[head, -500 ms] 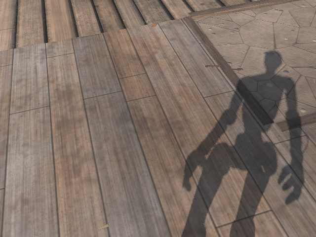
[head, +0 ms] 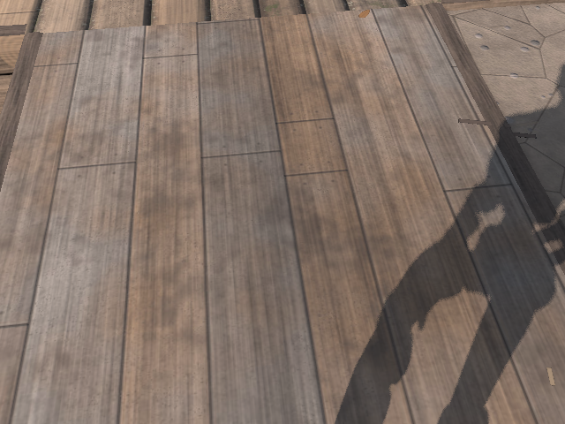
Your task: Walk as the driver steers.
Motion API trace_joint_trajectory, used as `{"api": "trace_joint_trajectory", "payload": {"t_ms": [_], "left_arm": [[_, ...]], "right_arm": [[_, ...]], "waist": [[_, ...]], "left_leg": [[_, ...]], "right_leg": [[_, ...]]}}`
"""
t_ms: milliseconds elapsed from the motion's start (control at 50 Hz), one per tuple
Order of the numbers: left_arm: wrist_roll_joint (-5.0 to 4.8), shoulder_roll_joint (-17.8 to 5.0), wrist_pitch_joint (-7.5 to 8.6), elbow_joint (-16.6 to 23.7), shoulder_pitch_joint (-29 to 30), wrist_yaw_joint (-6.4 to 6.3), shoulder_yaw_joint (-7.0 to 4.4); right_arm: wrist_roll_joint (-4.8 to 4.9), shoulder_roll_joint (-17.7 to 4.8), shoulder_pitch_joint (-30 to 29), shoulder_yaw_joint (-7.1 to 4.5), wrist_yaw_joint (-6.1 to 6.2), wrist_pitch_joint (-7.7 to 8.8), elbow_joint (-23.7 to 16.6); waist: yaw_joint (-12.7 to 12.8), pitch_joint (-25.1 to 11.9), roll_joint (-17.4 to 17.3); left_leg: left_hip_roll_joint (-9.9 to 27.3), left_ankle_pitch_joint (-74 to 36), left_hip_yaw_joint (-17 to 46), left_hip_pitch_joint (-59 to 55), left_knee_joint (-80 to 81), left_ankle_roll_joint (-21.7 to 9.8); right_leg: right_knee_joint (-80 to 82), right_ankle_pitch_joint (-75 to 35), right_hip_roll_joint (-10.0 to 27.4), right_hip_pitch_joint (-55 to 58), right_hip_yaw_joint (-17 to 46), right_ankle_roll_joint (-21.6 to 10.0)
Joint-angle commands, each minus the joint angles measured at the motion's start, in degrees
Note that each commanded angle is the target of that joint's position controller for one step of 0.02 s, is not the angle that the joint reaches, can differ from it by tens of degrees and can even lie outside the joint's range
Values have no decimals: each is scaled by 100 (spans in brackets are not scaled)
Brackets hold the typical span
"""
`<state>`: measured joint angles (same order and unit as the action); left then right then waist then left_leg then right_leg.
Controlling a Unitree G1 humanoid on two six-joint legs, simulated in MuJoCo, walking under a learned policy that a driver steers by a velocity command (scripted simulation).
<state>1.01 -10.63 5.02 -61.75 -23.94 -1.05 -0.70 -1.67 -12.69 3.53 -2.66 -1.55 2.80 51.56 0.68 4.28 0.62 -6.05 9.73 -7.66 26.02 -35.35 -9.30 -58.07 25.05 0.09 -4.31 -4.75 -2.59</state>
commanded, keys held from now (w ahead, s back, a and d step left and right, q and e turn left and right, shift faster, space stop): w+q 0.50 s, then q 0.28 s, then e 0.06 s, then w+e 0.16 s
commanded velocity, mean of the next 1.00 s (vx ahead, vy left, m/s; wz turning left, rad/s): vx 0.37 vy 0.00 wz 0.47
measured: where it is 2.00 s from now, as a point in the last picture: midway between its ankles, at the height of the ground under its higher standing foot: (260, 245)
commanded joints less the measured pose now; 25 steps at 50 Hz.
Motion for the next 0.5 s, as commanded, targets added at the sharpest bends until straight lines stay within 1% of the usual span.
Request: {"api": "trace_joint_trajectory", "payload": {"t_ms": [20, 40, 60, 80, 100, 120, 140, 160, 200, 260, 300, 360, 380, 400, 420, 440, 460, 480, 500], "left_arm": [[-21, -942, 232, 916, 596, 104, -201], [-8, -897, 256, 927, 657, 93, -211], [76, -822, 165, 967, 734, 83, -219], [134, -701, 42, 994, 512, 102, -193], [172, -667, -57, 1046, 544, 105, -193], [191, -619, -137, 1112, 620, 112, -191], [198, -602, -186, 1193, 781, 127, -189], [206, -633, -213, 1337, 1082, 143, -196], [189, -675, -245, 1596, 1700, 168, -203], [151, -683, -259, 1864, 2321, 211, -185], [130, -694, -253, 2027, 2676, 237, -160], [95, -708, -213, 2291, 3175, 258, -105], [79, -732, -188, 2372, 3269, 260, -94], [64, -776, -160, 2427, 3259, 258, -94], [51, -843, -131, 2422, 3080, 249, -106], [34, -944, -101, 2333, 2666, 218, -142], [21, -1122, -63, 2146, 2033, 161, -217], [44, -1306, 14, 1962, 1198, 84, -293], [191, -1729, 47, 1926, 267, -36, -395]], "right_arm": [[140, -1135, 1300, -352, 76, -84, 185], [107, -854, 1114, -289, 80, -52, 182], [120, -682, 961, -230, 103, -17, 149], [120, -697, 945, -213, 131, 27, 139], [144, -689, 1061, -206, 132, 89, 166], [166, -744, 1181, -213, 137, 138, 191], [163, -838, 1259, -234, 149, 156, 189], [168, -915, 1387, -249, 162, 160, 182], [171, -922, 1680, -253, 159, 132, 183], [162, -919, 2100, -263, 159, 83, 169], [144, -933, 2326, -267, 186, 57, 153], [86, -963, 2556, -272, 235, 30, 118], [64, -994, 2583, -280, 251, 25, 95], [51, -1037, 2544, -292, 277, 27, 57], [48, -1091, 2416, -309, 302, 32, 0], [48, -1169, 2167, -326, 305, 44, -84], [49, -1242, 2037, -343, 270, 78, -135], [108, -1259, 1899, -345, 201, 135, -176], [192, -864, 1939, -241, 149, 198, -388]], "waist": [[-499, -781, -177], [-240, -362, 295], [-39, -209, 451], [125, -280, 177], [169, -260, 148], [181, -235, 111], [167, -206, 73], [92, -114, -7], [-113, -27, -134], [-398, -124, -281], [-545, -164, -346], [-698, -137, -434], [-710, -136, -465], [-658, -143, -505], [-522, -176, -549], [-276, -293, -594], [-18, -619, -557], [434, -1081, -319], [712, -1960, 216]], "left_leg": [[2325, 808, 4088, -3302, 2179, -1353], [2103, 36, 3575, -2519, 2315, -1135], [1722, -489, 3066, -1926, 2369, -874], [1671, -990, 2815, -1613, 2383, -923], [1566, -1348, 2675, -1448, 2379, -921], [1455, -1489, 2488, -1314, 2387, -908], [1338, -1365, 2388, -1242, 2445, -857], [1265, -1372, 2352, -1234, 2500, -801], [1160, -1417, 2369, -1400, 2533, -621], [1090, -1842, 2430, -1940, 2343, -337], [1097, -2095, 2517, -2319, 2191, -284], [1172, -2534, 2702, -2799, 1928, -332], [1222, -2679, 2779, -2915, 1815, -331], [1271, -2794, 2859, -2960, 1703, -290], [1286, -2936, 2901, -2885, 1571, -197], [1226, -3379, 2849, -2624, 1300, -50], [1090, -3922, 2817, -2443, 712, 77], [787, -3715, 2587, -2028, -342, 210], [482, -1934, 2246, -1233, -1850, 302]], "right_leg": [[-2435, -660, 222, -3754, 866, -120], [-1942, -879, 414, -3436, 826, -85], [-1609, -917, 529, -3032, 842, -16], [-1352, -827, 565, -2724, 835, 100], [-1124, -733, 602, -2632, 810, 201], [-875, -733, 611, -2636, 737, 290], [-594, -885, 625, -2706, 657, 370], [-288, -1132, 639, -2895, 585, 447], [336, -1684, 619, -3229, 498, 551], [1045, -2308, 479, -3478, 480, 573], [1387, -2443, 370, -3596, 488, 557], [1904, -2333, 189, -3654, 474, 494], [2090, -2261, 131, -3577, 486, 451], [2315, -2194, 89, -3370, 534, 395], [2579, -2087, 32, -2952, 576, 326], [2843, -1864, -97, -2191, 558, 225], [2971, -1706, -263, -1260, 500, 114], [3313, -1941, -49, -40, 629, -61], [3361, -842, 1276, 1362, 1879, -326]]}}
